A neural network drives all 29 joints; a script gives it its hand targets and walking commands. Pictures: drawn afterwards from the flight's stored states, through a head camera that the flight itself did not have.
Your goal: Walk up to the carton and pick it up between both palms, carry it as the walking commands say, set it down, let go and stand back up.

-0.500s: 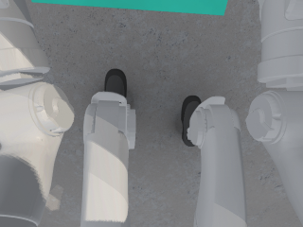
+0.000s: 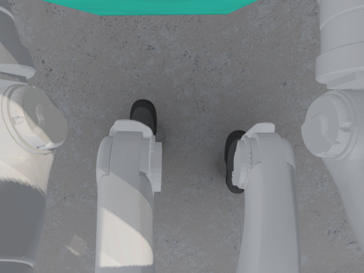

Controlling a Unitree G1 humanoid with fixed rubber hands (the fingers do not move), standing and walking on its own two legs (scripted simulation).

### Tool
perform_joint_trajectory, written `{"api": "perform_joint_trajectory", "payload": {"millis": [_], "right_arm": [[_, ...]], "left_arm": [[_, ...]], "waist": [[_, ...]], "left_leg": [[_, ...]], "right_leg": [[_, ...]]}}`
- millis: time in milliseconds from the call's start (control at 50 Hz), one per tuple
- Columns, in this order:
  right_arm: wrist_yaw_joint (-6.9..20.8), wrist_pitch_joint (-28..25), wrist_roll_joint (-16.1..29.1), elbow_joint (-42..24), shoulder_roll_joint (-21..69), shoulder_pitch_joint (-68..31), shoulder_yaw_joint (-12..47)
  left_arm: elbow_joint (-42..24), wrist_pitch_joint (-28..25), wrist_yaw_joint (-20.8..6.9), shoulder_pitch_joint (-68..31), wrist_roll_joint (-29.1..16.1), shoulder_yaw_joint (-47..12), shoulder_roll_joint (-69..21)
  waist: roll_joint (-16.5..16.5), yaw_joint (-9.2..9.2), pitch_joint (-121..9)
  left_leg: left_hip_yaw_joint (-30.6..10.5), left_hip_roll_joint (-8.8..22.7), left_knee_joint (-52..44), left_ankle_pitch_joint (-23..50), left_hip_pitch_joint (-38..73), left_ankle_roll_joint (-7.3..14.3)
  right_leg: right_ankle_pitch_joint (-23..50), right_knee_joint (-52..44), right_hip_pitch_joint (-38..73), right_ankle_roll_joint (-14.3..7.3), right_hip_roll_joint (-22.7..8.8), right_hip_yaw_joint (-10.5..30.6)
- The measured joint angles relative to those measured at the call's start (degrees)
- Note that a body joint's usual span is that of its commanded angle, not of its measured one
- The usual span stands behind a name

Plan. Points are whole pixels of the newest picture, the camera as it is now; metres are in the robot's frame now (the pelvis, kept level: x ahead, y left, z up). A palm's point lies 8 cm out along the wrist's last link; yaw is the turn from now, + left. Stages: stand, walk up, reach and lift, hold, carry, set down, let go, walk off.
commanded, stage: set down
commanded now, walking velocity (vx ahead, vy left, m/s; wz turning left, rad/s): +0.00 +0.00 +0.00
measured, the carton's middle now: out of the picture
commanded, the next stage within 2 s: none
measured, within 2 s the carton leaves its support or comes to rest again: rests again in 0.18 s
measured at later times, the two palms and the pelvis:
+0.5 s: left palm out of the picture +0.54 +0.29 -0.17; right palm out of the picture +0.58 -0.10 -0.18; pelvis -0.02 +0.00 -0.02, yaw -1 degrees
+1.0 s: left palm out of the picture +0.54 +0.29 -0.18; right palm out of the picture +0.58 -0.10 -0.19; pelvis -0.02 +0.00 -0.02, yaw -1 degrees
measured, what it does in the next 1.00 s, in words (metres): stands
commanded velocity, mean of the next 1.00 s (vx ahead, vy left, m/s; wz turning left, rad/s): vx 0.00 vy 0.00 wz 0.00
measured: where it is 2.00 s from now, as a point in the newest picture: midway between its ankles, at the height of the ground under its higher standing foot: (190, 158)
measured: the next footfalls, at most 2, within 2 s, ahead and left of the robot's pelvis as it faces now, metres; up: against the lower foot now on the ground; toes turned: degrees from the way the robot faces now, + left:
none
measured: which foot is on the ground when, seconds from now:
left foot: down 0.00-1.00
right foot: down 0.00-1.00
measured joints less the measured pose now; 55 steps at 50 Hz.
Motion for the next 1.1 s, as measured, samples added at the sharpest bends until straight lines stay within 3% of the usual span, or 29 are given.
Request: {"api": "perform_joint_trajectory", "payload": {"millis": [160, 280, 420, 580, 840, 1100], "right_arm": [[-4.9, -2.3, 0.5, 1.1, 1.1, 3.4, 0.0], [-5.5, -5.3, 1.8, 0.9, 0.9, 3.1, 0.0], [-5.3, -4.1, 0.1, 0.9, 0.7, 1.5, 0.0], [-2.0, -3.2, -1.1, 0.9, -0.3, 1.0, 0.0], [-1.0, -4.5, -0.7, 1.3, -0.3, 1.0, 0.0], [0.0, -5.1, -1.3, 1.3, -0.3, 0.3, 0.0]], "left_arm": [[0.0, -5.7, 1.6, 6.3, -3.2, 0.7, -3.8], [0.0, -6.2, 0.5, 4.9, -3.6, 0.7, -3.1], [1.3, -5.8, -0.3, 3.0, -2.8, 0.9, -2.2], [1.4, -5.7, -2.0, 2.7, -2.7, 1.1, -1.4], [1.7, -7.0, -2.1, 2.8, -2.0, 2.4, -1.6], [2.0, -8.6, -4.1, 2.8, -1.7, 4.7, -1.2]], "waist": [[0.2, 0.53, -3.3], [0.2, 0.52, -2.3], [0.8, 0.52, -0.7], [0.8, 0.52, -0.3], [0.8, 0.53, 0.2], [0.8, 0.52, 1.3]], "left_leg": [[-0.1, 0.1, 0.2, 0.6, -1.1, 0.0], [-0.1, -0.1, 0.4, 2.7, -2.8, -0.1], [0.0, 0.4, 1.3, 2.9, -2.8, -0.1], [0.0, 0.7, 2.0, 1.9, -2.8, -0.1], [0.1, 0.9, 2.6, 1.7, -2.8, -0.1], [0.1, 1.3, 3.5, 1.0, -2.8, -0.1]], "right_leg": [[0.2, 0.6, -1.6, 0.0, 0.0, -0.1], [2.3, 1.5, -3.8, 0.0, 0.1, -0.1], [2.8, 1.8, -3.7, 0.0, 0.6, 0.0], [2.0, 1.8, -3.3, 0.0, 0.6, 0.0], [1.9, 2.8, -3.6, 0.0, 0.7, 0.1], [1.4, 3.5, -3.6, 0.0, 0.8, 0.1]]}}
